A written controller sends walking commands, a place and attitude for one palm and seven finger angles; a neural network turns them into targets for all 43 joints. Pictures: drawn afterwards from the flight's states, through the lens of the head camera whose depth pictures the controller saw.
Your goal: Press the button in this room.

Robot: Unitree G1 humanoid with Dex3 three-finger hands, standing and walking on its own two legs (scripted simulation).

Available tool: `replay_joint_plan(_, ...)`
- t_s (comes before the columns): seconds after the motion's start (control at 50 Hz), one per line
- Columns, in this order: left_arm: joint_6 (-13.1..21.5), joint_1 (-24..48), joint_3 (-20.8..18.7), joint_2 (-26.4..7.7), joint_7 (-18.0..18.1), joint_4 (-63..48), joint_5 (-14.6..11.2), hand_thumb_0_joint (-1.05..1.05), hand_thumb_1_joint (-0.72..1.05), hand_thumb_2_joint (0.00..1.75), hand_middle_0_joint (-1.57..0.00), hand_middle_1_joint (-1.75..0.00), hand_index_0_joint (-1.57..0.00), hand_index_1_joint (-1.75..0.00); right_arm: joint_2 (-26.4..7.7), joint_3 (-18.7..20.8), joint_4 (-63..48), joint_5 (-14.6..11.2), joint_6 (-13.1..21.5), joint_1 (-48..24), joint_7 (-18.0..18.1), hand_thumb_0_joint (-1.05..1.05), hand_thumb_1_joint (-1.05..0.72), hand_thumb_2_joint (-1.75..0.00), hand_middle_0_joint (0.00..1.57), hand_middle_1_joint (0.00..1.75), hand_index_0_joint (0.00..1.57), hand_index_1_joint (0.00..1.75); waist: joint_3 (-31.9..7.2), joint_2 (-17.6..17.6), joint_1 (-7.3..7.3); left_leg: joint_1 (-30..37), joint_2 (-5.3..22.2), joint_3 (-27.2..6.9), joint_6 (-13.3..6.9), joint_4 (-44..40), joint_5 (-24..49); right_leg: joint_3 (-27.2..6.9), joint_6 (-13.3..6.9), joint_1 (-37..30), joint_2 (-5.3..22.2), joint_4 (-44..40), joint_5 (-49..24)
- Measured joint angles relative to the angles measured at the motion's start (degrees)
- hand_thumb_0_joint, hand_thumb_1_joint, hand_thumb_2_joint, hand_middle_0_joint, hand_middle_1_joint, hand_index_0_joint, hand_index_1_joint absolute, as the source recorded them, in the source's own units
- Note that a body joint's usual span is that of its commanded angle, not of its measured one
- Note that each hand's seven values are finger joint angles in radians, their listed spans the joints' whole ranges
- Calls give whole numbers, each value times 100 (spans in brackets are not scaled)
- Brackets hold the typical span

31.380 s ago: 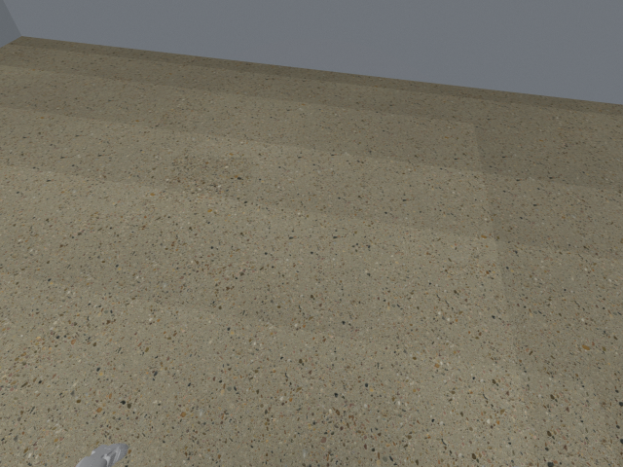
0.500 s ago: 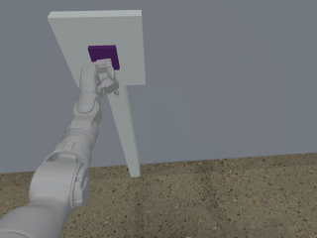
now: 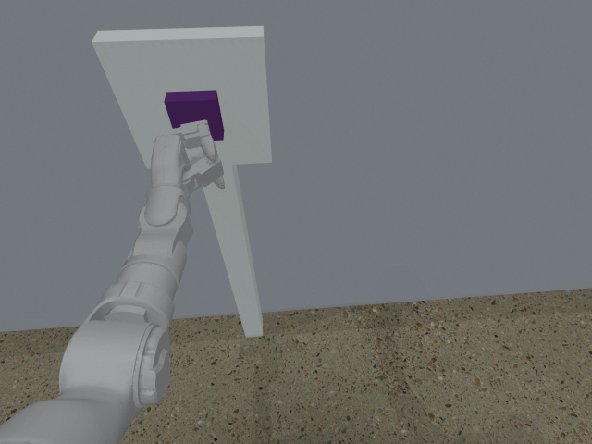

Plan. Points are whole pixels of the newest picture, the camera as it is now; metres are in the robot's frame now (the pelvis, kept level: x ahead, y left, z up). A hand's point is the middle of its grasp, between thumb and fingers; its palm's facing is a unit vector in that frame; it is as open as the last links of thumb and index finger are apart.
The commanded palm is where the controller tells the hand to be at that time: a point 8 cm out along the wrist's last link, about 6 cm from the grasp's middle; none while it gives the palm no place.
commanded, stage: pull the fist back off the button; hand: left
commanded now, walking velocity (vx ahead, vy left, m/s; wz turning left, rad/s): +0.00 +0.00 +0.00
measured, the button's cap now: (196, 114) +0.52 +0.14 +0.17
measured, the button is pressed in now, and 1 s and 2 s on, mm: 2 0 0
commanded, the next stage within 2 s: draw the hand back to the body in 0.66 s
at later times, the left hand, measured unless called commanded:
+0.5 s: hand (207, 199) +0.39 +0.11 +0.14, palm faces +0.05 -1.00 +0.01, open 3.1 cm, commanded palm +0.35 +0.16 +0.14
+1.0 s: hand (181, 218) +0.34 +0.13 +0.15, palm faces +0.08 -1.00 -0.03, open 3.1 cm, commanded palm +0.31 +0.18 +0.15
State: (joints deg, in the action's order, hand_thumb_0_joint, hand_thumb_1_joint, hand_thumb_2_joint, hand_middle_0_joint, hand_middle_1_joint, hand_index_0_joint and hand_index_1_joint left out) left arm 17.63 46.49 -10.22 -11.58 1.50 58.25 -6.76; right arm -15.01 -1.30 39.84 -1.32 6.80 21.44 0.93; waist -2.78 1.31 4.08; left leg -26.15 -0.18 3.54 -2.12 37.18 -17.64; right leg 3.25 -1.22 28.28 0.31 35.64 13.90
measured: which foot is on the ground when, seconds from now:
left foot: down 0.00-1.00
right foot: down 0.00-1.00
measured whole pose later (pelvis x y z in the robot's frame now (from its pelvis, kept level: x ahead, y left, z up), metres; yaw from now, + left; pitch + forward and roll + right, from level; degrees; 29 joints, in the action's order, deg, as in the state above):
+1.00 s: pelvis +0.03 -0.02 +0.01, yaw +0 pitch -2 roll +0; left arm -5.8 5.2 -4.8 -9.2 -0.5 1.5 -9.9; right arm -12.6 -3.1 33.5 -2.6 0.0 13.2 2.8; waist -2.4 2.9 -1.4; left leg -9.1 0.6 2.9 -0.7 28.7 -17.6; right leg 3.7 -2.2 11.9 -1.0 28.6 14.8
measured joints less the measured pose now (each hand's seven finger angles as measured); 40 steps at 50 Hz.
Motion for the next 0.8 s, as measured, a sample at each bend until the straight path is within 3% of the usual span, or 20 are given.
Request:
replay_joint_plan(0.18,-370,-1077,236,342,58,-1490,-79,1,85,91,-130,-150,-131,-150,88,27,-231,-64,-52,-236,-38,1,-91,-90,20,29,21,30,-64,64,-200,471,31,92,16,-202,-78,-101,-4,-394,-51,-124,80)
replay_joint_plan(0.34,-1067,-2107,492,556,91,-2951,-78,2,89,90,-130,-150,-131,-150,150,13,-468,-109,-161,-569,-21,1,-91,-90,20,29,21,30,-40,56,-409,874,46,80,59,-445,-86,-96,-31,-767,-81,-296,132)
replay_joint_plan(0.5,-1642,-3088,789,543,28,-4404,-113,2,90,90,-130,-150,-131,-150,172,-2,-629,-119,-270,-877,50,1,-91,-90,20,29,21,30,22,55,-577,1212,56,-50,107,-577,-103,28,-67,-1159,-94,-449,189)
replay_joint_plan(0.68,-2274,-3526,1139,597,-10,-5164,-156,2,90,90,-130,-150,-131,-150,195,-101,-695,-107,-462,-1110,148,1,-91,-90,20,29,21,30,67,136,-603,1411,17,-197,122,-606,-102,170,-74,-1423,-52,-498,234)
replay_joint_plan(0.8,-2424,-3349,1110,605,125,-5037,-167,2,90,90,-130,-150,-131,-150,291,-208,-648,-63,-583,-1152,209,1,-91,-90,20,29,21,30,131,95,-554,1446,19,-195,136,-644,-55,168,-92,-1441,-54,-507,204)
